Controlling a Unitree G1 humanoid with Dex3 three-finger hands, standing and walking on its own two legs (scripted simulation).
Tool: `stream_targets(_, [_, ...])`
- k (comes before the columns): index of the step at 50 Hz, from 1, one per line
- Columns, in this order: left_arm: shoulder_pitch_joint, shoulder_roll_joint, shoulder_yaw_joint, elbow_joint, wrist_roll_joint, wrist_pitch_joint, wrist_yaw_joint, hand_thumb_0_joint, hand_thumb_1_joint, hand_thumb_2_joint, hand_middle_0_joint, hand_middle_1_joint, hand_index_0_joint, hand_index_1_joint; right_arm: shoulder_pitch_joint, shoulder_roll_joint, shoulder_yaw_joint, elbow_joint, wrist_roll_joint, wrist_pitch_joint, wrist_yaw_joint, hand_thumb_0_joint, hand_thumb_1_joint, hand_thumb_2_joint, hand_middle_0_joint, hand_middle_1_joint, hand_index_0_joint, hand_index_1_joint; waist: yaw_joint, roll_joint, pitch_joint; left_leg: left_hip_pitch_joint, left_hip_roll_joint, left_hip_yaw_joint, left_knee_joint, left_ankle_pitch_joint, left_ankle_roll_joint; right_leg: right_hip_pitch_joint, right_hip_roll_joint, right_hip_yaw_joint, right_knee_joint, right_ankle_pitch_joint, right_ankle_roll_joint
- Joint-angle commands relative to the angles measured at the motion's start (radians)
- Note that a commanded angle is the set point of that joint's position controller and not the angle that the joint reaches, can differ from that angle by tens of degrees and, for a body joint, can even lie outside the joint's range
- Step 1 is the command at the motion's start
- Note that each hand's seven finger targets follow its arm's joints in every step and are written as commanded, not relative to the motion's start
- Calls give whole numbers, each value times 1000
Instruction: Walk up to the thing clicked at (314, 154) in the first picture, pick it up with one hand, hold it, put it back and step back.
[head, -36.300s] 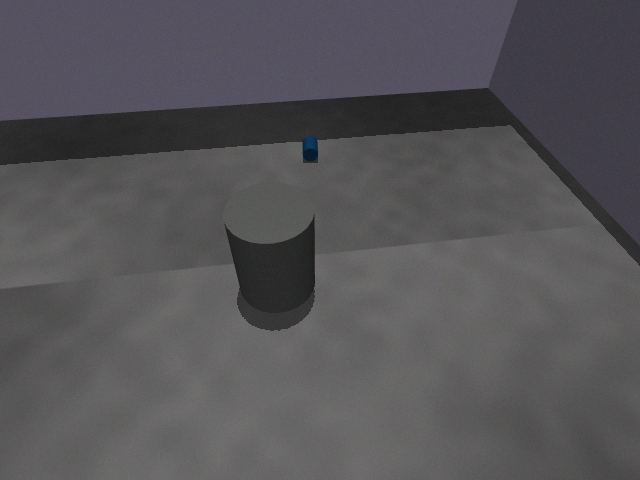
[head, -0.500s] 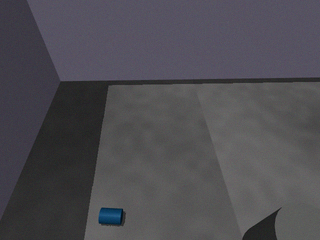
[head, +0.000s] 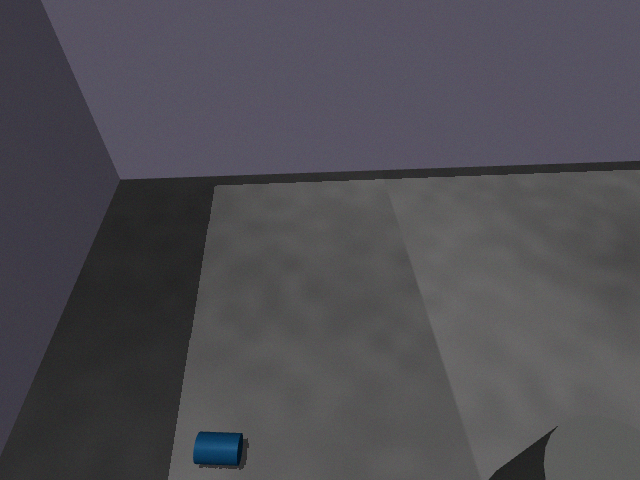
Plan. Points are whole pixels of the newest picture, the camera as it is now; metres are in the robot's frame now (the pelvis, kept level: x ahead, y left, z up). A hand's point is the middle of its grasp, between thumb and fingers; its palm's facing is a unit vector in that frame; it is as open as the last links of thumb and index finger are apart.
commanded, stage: stand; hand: left
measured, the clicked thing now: (219, 448) +0.39 +0.28 -0.74
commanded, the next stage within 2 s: walk up in 0.24 s
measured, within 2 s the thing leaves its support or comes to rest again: neither
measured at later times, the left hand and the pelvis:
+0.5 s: hand out of the picture +0.05 +0.28 -0.17, palm faces +0.00 -0.91 -0.41, open 7.4 cm; pelvis -0.04 -0.01 -0.02, yaw -1 degrees
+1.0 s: hand out of the picture -0.08 +0.26 -0.17, palm faces +0.09 -0.91 -0.40, open 7.4 cm; pelvis -0.18 -0.02 -0.03, yaw +6 degrees
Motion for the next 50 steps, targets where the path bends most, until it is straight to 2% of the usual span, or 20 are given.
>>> stream_targets(1, [-40,223,46,-58,-1,-22,18,0,900,900,-200,-300,-200,-300,-66,-197,-27,-59,5,-32,-15,0,-900,-900,200,300,200,300,14,16,-91,76,85,-96,-58,89,41,-28,-139,110,-76,97,-12])
stream_targets(10, [-52,205,39,-44,2,-12,17,0,900,900,-200,-300,-200,-300,-78,-211,-24,-46,6,-28,-22,0,-900,-900,200,300,200,300,6,21,-90,92,91,-97,-71,64,48,-33,-137,98,-85,88,-7])
stream_targets(11, [-52,208,38,-47,2,-14,17,0,900,900,-200,-300,-200,-300,-91,-212,-24,-48,6,-29,-21,0,-900,-900,200,300,200,300,10,16,-101,106,90,-96,-63,107,47,-31,-142,99,-86,113,-6])
stream_targets(12, [-66,264,70,-56,-22,8,28,0,900,900,-200,-300,-200,-300,-114,-286,-43,-54,19,-11,-21,0,-900,-900,200,300,200,300,11,22,47,35,90,-111,17,347,74,-148,-126,92,26,285,-18])
stream_targets(14, [-35,232,70,-79,-27,19,36,0,900,900,-200,-300,-200,-300,-86,-272,-51,-71,30,-2,-24,0,-900,-900,200,300,200,300,10,41,-38,90,128,-118,39,484,112,-135,-98,45,109,277,-21])
stream_targets(16, [-16,216,71,-95,-27,33,35,0,900,900,-200,-300,-200,-300,-77,-296,-68,-97,30,6,-24,0,-900,-900,200,300,200,300,4,96,-139,112,194,-180,6,556,176,-124,-32,10,269,156,-19])
stream_targets(19, [41,204,80,-119,-16,68,30,0,900,900,-200,-300,-200,-300,-122,-313,-91,-162,8,18,-33,0,-900,-900,200,300,200,300,12,201,-197,53,290,-256,-41,377,275,-157,2,47,562,-334,-30])
stream_targets(23, [102,180,86,-144,-15,78,25,0,900,900,-200,-300,-200,-300,-178,-284,-88,-231,-11,34,-41,0,-900,-900,200,300,200,300,45,177,-201,12,245,-190,57,315,251,-199,-24,56,527,-286,-34])
stream_targets(26, [157,178,97,-138,8,52,37,0,900,900,-200,-300,-200,-300,-206,-267,-75,-247,7,59,-33,0,-900,-900,200,300,200,300,84,115,-171,20,142,-125,226,224,160,-143,-45,12,75,10,-2])
stream_targets(27, [149,222,108,-145,23,45,43,0,900,900,-200,-300,-200,-300,-203,-242,-66,-252,21,65,-32,0,-900,-900,200,300,200,300,71,12,-122,-85,60,-105,311,82,117,-122,-112,131,2,132,13])
stream_targets(28, [93,326,137,-176,37,41,45,0,900,900,-200,-300,-200,-300,-157,-187,-52,-263,25,65,-34,0,-900,-900,200,300,200,300,32,-218,-78,-268,-94,-68,408,-233,60,-98,-258,342,-22,262,-43])
stream_targets(29, [27,369,145,-221,38,43,40,0,900,900,-200,-300,-200,-300,-121,-190,-55,-260,19,71,-42,0,-900,-900,200,300,200,300,23,-218,-47,-280,-168,-107,581,-500,39,-193,-357,382,-15,331,-167])
stream_targets(30, [0,413,151,-262,49,35,40,0,900,900,-200,-300,-200,-300,-103,-220,-70,-271,8,75,-53,0,-900,-900,200,300,200,300,48,-271,-51,-250,-142,-156,737,-535,43,-299,-448,515,-34,342,-277])
stream_targets(33, [-105,277,133,-294,37,28,47,0,900,900,-200,-300,-200,-300,-43,-257,-80,-235,22,69,-39,0,-900,-900,200,300,200,300,-32,-113,-56,-272,-166,-184,844,-375,42,-194,-251,198,82,471,-175])
stream_targets(35, [-46,262,127,-306,34,26,50,0,900,900,-200,-300,-200,-300,-25,-237,-62,-254,17,62,-50,0,-900,-900,200,300,200,300,-10,-104,-129,-334,-186,-159,844,-350,30,-32,-221,151,151,568,-122])
stream_targets(38, [116,226,124,-306,23,26,73,0,900,900,-200,-300,-200,-300,-77,-205,-46,-289,3,48,-58,0,-900,-900,200,300,200,300,78,-104,-160,-425,-146,-138,733,-393,17,191,-270,206,203,706,-162])
stream_targets(42, [169,249,141,-327,16,35,89,0,900,900,-200,-300,-200,-300,-81,-198,-52,-319,-7,46,-59,0,-900,-900,200,300,200,300,103,-156,-162,-368,-69,-111,498,-445,11,252,-345,255,230,738,-216])
stream_targets(45, [110,267,139,-359,12,40,84,0,900,900,-200,-300,-200,-300,-6,-213,-71,-297,-10,54,-48,0,-900,-900,200,300,200,300,64,-185,-175,-190,-64,-48,364,-397,25,110,-331,220,225,673,-196])
stream_targets(48, [18,294,139,-391,11,44,73,0,900,900,-200,-300,-200,-300,94,-232,-92,-261,-9,63,-32,0,-900,-900,200,300,200,300,0,-158,-188,5,-75,13,236,-246,51,-103,-312,184,211,409,-154])
stream_targets(50, [-3,271,133,-396,10,45,66,0,900,900,-200,-300,-200,-300,108,-275,-111,-270,-18,65,-23,0,-900,-900,200,300,200,300,-25,-4,-173,54,43,-151,140,-67,128,-271,-218,112,331,126,-77])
